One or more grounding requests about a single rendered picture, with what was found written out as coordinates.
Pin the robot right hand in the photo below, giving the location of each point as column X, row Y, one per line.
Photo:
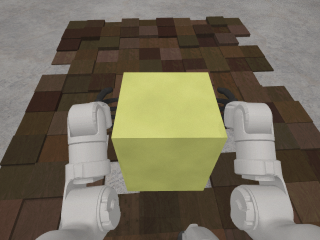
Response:
column 229, row 95

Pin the right robot forearm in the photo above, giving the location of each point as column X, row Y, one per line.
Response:
column 254, row 138

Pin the robot right shin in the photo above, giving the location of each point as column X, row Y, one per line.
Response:
column 192, row 225

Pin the right robot thigh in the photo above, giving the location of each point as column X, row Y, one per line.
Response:
column 198, row 233

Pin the left robot upper arm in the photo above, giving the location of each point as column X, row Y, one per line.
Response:
column 88, row 213

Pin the left robot forearm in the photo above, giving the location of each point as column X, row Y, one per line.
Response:
column 87, row 126

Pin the robot left hand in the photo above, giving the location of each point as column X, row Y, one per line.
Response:
column 101, row 96

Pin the carton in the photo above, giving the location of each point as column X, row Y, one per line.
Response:
column 168, row 131

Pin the right robot upper arm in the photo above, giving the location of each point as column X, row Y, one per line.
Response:
column 264, row 212

